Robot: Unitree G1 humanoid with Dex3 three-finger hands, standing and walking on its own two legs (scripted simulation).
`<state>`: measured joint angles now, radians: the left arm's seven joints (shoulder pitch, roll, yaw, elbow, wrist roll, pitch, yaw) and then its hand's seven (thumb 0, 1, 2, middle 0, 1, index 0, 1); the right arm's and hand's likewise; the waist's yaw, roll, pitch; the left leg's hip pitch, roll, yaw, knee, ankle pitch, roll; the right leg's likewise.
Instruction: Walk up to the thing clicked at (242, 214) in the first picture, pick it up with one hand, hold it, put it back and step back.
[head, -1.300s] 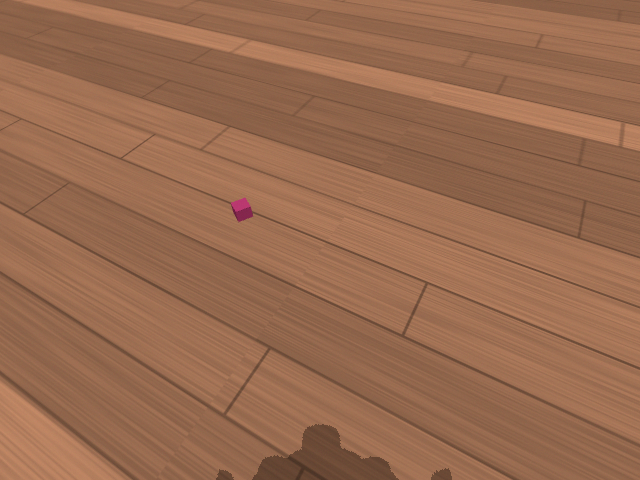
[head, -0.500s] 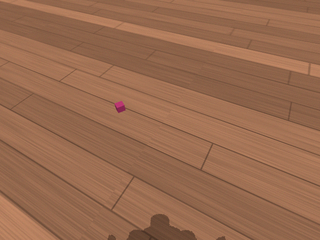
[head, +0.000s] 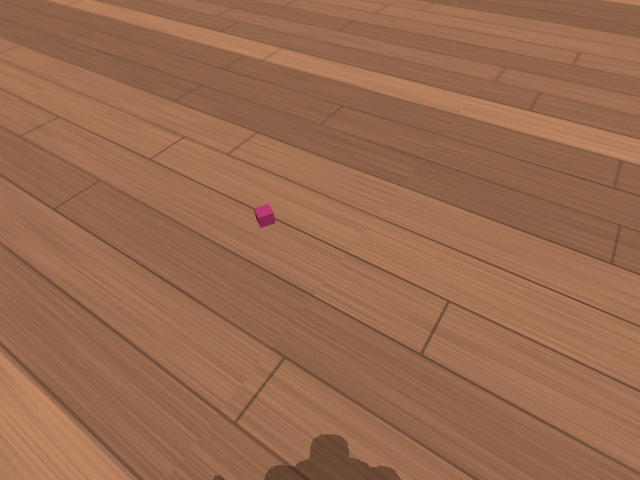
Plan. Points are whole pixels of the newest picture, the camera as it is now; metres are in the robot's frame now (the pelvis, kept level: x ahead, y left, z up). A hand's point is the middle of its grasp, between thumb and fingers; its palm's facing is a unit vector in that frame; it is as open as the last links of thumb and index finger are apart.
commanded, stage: walk up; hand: left
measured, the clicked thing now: (264, 215) +1.29 +0.37 -0.74
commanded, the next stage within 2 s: none
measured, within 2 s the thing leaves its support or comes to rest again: neither
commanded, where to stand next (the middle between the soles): +0.90 +0.06 m, yaw +4 degrees
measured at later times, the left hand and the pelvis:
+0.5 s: hand (119, 418) +0.24 +0.35 -0.14, palm faces -0.01 -0.94 -0.33, open 7.4 cm; pelvis +0.18 +0.08 +0.00, yaw +2 degrees
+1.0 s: hand (189, 297) +0.45 +0.30 -0.13, palm faces +0.04 -0.93 -0.36, open 7.4 cm; pelvis +0.41 +0.03 +0.00, yaw +3 degrees
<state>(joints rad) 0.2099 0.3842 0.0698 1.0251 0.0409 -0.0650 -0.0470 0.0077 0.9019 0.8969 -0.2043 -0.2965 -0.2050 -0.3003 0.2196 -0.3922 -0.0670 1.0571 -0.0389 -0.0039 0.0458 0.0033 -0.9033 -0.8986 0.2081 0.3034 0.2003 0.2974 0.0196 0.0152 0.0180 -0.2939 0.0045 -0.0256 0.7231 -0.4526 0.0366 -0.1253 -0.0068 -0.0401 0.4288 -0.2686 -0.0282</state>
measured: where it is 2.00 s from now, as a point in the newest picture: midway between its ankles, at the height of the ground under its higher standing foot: (337, 317)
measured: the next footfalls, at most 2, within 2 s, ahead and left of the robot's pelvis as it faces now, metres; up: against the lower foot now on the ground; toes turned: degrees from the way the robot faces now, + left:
left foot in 0.18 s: +0.20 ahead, +0.19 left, +0.00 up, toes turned +6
right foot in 0.66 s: +0.43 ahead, -0.08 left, +0.00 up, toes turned -2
